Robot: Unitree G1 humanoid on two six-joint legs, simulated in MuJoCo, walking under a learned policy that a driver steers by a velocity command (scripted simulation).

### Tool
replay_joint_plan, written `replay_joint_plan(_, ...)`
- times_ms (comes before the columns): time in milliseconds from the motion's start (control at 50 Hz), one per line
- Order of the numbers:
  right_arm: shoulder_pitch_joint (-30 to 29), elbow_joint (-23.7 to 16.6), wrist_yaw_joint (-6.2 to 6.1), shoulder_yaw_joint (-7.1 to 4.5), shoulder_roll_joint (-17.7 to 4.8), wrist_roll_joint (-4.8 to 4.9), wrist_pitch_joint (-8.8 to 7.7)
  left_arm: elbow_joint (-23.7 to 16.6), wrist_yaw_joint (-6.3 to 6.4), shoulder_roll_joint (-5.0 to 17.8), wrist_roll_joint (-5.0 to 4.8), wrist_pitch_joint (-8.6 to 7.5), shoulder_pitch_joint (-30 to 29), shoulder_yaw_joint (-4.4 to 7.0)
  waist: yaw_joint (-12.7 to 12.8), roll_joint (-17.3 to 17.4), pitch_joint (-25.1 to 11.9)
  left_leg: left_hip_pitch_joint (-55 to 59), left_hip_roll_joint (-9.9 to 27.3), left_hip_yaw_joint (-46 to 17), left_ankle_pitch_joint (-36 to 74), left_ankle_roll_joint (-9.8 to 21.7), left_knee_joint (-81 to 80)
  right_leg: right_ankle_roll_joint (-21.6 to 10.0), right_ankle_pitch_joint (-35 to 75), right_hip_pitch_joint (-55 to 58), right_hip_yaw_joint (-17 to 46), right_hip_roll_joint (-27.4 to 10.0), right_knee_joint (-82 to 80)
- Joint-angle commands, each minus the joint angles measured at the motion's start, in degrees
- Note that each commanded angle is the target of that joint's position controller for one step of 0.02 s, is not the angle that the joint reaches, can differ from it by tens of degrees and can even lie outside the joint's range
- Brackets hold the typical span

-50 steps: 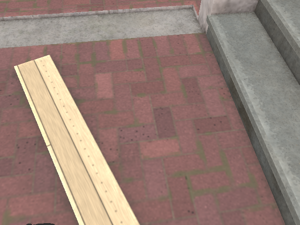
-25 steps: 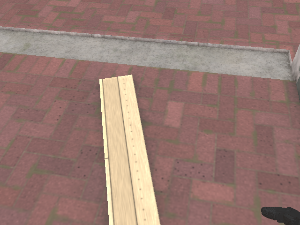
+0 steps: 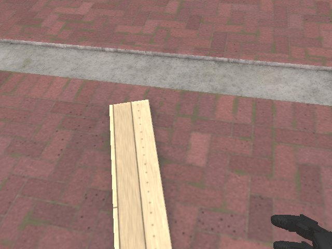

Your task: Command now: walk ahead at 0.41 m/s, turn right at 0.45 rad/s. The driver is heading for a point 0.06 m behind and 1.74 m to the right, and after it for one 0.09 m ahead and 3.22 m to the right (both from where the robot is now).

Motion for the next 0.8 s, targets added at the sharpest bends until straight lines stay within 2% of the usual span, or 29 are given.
replay_joint_plan(20,16.98,-2.42,-2.0,-4.17,-12.15,-0.3,-3.09,-7.3,0.1,13.13,-0.21,-0.77,-9.52,2.51,-17.54,-10.43,-8.67,39.99,1.69,-5.36,8.66,4.5,-10.55,-3.7,66.99,-20.49,3.72,-5.52,29.97)
replay_joint_plan(40,24.34,-1.1,-2.35,-6.08,-19.24,-3.17,-2.85,-11.76,0.13,4.86,-0.03,-2.49,-6.78,0.71,-14.85,13.94,-23.86,62.26,24.88,-36.97,16.75,14.42,-16.56,1.4,17.24,-41.4,1.27,6.49,54.33)
replay_joint_plan(60,25.33,-1.98,-3.19,-4.59,-14.04,-3.54,-2.08,-10.8,-0.62,11.54,0.32,-3.46,-8.34,2.61,-15.44,16.47,-26.84,58.66,27.69,-48.27,30.24,15.5,-24.51,2.52,-10.32,-42.86,7.24,8.08,63.09)
replay_joint_plan(80,19.97,-1.69,-3.7,-3.72,-11.28,-2.3,-1.64,-12.18,-0.72,13.11,-1.14,-2.85,-10.8,3.89,-11.95,13.4,-15.52,49.99,28.31,-36.71,34.76,13.65,-23.33,3.57,-10.69,-47.86,3.39,5.23,68.39)
replay_joint_plan(100,16.69,-1.03,-4.19,-3.35,-8.97,-1.13,-1.02,-13.04,-0.16,11.15,-1.26,-1.48,-13.65,3.37,-9.89,10.35,-7.48,42.61,25.28,-26.59,35.45,10.98,-23.77,3.6,-7.91,-50.26,-2.67,1.67,67.59)
replay_joint_plan(120,13.17,0.12,-4.31,-2.91,-6.1,-0.73,-0.72,-12.6,0.14,9.93,-0.95,0.3,-13.63,3.42,-7.55,8.2,-1.33,34.11,22.0,-18.42,29.32,8.55,-26.18,3.66,-5.33,-49.19,-4.58,-0.77,65.15)
replay_joint_plan(140,8.69,0.26,-4.19,-2.52,-4.15,-1.22,-0.9,-11.58,0.43,9.1,-1.35,2.66,-11.42,3.99,-4.29,8.6,2.08,24.94,19.39,-12.08,21.26,6.22,-29.54,3.86,-3.6,-43.66,-4.47,-2.94,64.33)
replay_joint_plan(160,4.27,0.37,-3.75,-2.6,-3.68,-1.65,-1.25,-11.19,0.58,7.8,-1.45,4.51,-10.31,3.98,-2.2,8.12,4.43,18.7,18.64,-8.27,17.7,5.59,-32.43,4.08,-1.35,-40.09,-6.33,-2.76,65.09)
replay_joint_plan(180,1.13,0.47,-3.58,-2.74,-4.18,-1.79,-1.62,-11.45,0.77,6.99,-1.05,5.66,-10.71,4.04,-0.99,7.95,6.2,15.96,18.61,-4.87,17.92,6.04,-34.64,4.45,1.41,-39.36,-6.9,-2.95,64.43)
replay_joint_plan(200,-0.88,0.95,-3.65,-2.95,-4.83,-1.81,-1.88,-12.21,0.99,7.39,-0.51,6.27,-12.01,4.32,-0.33,7.57,7.18,15.33,18.53,-1.87,19.07,6.14,-35.57,4.56,5.29,-39.88,-6.88,-3.3,62.12)
replay_joint_plan(240,-1.98,2.48,-4.5,-3.46,-6.05,-1.34,-1.84,-13.66,0.83,8.16,0.47,6.23,-15.08,4.54,0.05,5.37,6.13,18.97,17.21,3.03,21.1,6.14,-34.09,4.15,14.54,-40.8,-7.16,-4.01,53.05)
replay_joint_plan(280,-2.28,3.27,-5.0,-3.87,-7.08,-0.22,-0.93,-14.29,-0.63,7.5,0.46,5.49,-17.85,4.08,-0.98,3.78,3.45,22.66,14.74,8.32,19.8,4.91,-30.86,3.17,24.67,-36.45,-9.12,-3.94,40.25)
replay_joint_plan(300,-1.41,3.75,-5.05,-4.18,-8.02,0.14,-0.44,-14.77,-1.64,7.62,0.38,5.19,-19.66,4.02,-2.12,3.47,2.06,24.69,15.02,9.59,19.57,4.54,-29.68,2.9,28.78,-34.18,-9.95,-3.67,35.26)
replay_joint_plan(360,0.0,4.07,-4.49,-5.1,-9.52,1.3,0.95,-17.2,-4.61,9.95,-0.72,5.92,-24.07,4.92,-4.43,2.68,1.51,29.6,19.04,10.16,16.21,3.7,-24.56,2.33,28.7,-32.78,-11.83,-4.63,28.1)
replay_joint_plan(420,1.56,3.71,-3.29,-6.05,-10.89,1.54,2.4,-19.02,-5.95,11.81,-1.73,6.88,-25.55,6.16,-5.58,2.47,3.04,31.07,21.55,10.01,15.99,1.54,-16.49,1.6,20.71,-30.92,-16.16,-3.14,23.74)
replay_joint_plan(440,2.16,4.07,-2.81,-6.33,-11.18,1.84,2.68,-18.53,-5.77,13.08,-1.59,6.59,-22.63,7.0,-4.2,1.81,2.27,31.06,21.19,10.5,19.44,0.87,-10.22,0.57,18.19,-27.06,-17.92,-1.43,21.34)
replay_joint_plan(460,2.62,4.93,-2.21,-6.17,-10.35,2.41,2.77,-16.52,-4.84,14.53,-1.02,5.75,-16.24,8.1,-0.86,-0.65,0.04,30.17,18.63,12.68,21.56,-0.75,-0.06,-1.45,21.84,-19.12,-20.39,1.77,15.78)
replay_joint_plan(480,4.64,5.52,-1.6,-5.81,-9.25,2.11,2.41,-13.97,-2.79,17.53,-0.34,4.48,-9.14,9.41,2.26,-6.5,-0.43,22.2,13.57,13.27,11.04,-3.37,16.14,-4.43,34.97,-8.51,-17.44,3.06,11.76)
replay_joint_plan(500,7.36,3.28,-1.82,-4.84,-3.81,-1.4,1.84,-14.58,-2.26,25.33,0.24,3.49,-10.42,10.25,-3.93,-20.15,-0.55,-0.04,5.29,9.64,-32.06,-7.02,40.51,-11.69,74.33,3.87,1.31,-7.76,24.2)
replay_joint_plan(520,8.45,0.74,-2.31,-4.55,-6.4,-0.89,0.79,-17.21,-3.55,27.31,1.49,1.95,-10.25,9.89,-3.07,-15.65,-17.15,-9.3,0.06,-2.43,-32.54,-9.61,51.89,-25.69,68.89,13.19,25.9,-19.01,18.09)
replay_joint_plan(540,1.97,-0.74,-2.97,-4.88,-9.26,0.5,-0.12,-17.93,-3.86,25.49,1.27,1.46,-11.08,9.5,0.0,-7.27,-19.17,-11.84,0.87,-7.64,-25.96,-8.82,51.68,-25.93,53.71,13.39,27.34,-19.65,11.24)
replay_joint_plan(560,-1.07,-1.9,-3.66,-4.32,-8.13,0.3,-0.45,-17.7,-2.89,23.54,0.42,1.48,-14.38,8.65,-1.49,-3.55,-15.51,-14.52,1.6,-9.23,-20.68,-8.0,49.49,-23.27,39.94,10.26,25.93,-18.53,9.88)
replay_joint_plan(580,-2.0,-1.01,-4.65,-3.93,-7.47,-0.65,0.13,-18.75,-1.78,19.2,-0.28,1.99,-18.84,7.08,-2.99,2.11,-12.18,-12.74,2.98,-10.04,-16.78,-7.55,46.41,-19.98,33.35,3.38,22.42,-16.82,10.18)
replay_joint_plan(600,-1.78,-1.17,-5.08,-4.2,-8.34,-0.84,1.05,-20.04,-0.77,17.2,-0.05,2.42,-23.12,5.94,-5.43,1.44,-9.43,-8.2,3.49,-11.46,-13.13,-6.87,40.58,-18.47,31.28,-5.73,20.35,-16.07,9.75)
replay_joint_plan(620,-1.69,-1.31,-5.07,-4.52,-8.78,-1.17,1.97,-21.07,-0.09,16.4,0.32,2.77,-25.66,5.46,-6.75,0.11,-7.29,-4.13,3.4,-11.1,-12.04,-6.17,36.27,-16.73,30.02,-12.41,17.62,-13.82,8.77)
replay_joint_plan(640,-1.28,-1.29,-4.89,-4.39,-7.81,-1.61,2.25,-21.57,0.52,16.45,0.92,2.98,-26.98,5.43,-7.18,-0.42,-6.46,-1.1,2.58,-10.09,-10.72,-5.83,33.57,-15.54,33.75,-16.56,15.02,-11.53,9.23)
replay_joint_plan(680,-0.95,-1.46,-4.72,-3.51,-5.07,-2.32,1.94,-20.94,1.44,17.23,1.01,3.26,-25.05,5.74,-6.7,-0.19,-7.83,0.58,0.39,-8.62,-9.81,-6.11,29.79,-14.91,45.39,-17.84,12.95,-9.09,11.38)
replay_joint_plan(700,-0.42,-1.04,-4.63,-3.77,-5.91,-1.82,1.59,-20.59,1.95,16.82,1.01,3.22,-23.26,5.62,-6.02,1.14,-9.54,1.09,-0.82,-9.86,-6.3,-6.67,30.25,-14.9,46.87,-16.35,13.73,-8.57,12.87)
replay_joint_plan(800,-1.63,-2.35,-4.84,-3.2,-4.55,-1.12,2.13,-20.92,2.55,14.53,0.26,4.38,-23.73,4.93,-4.89,-5.22,-8.26,-2.62,-3.38,-10.91,-6.12,-7.28,26.63,-12.18,40.88,-12.68,17.34,-6.83,14.38)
